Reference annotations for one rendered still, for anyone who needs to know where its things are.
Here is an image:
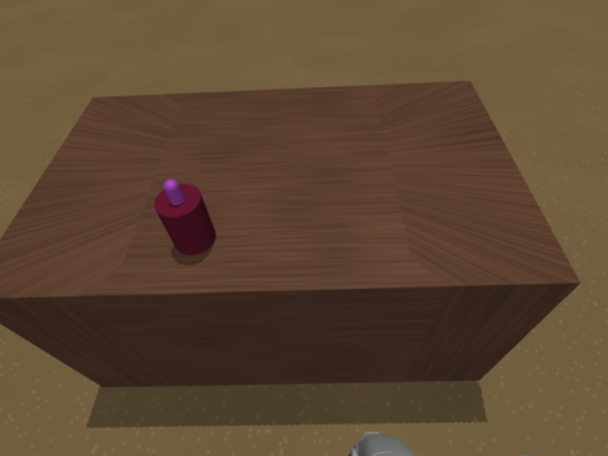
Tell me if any bottle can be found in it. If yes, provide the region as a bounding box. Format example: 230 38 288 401
154 179 216 256

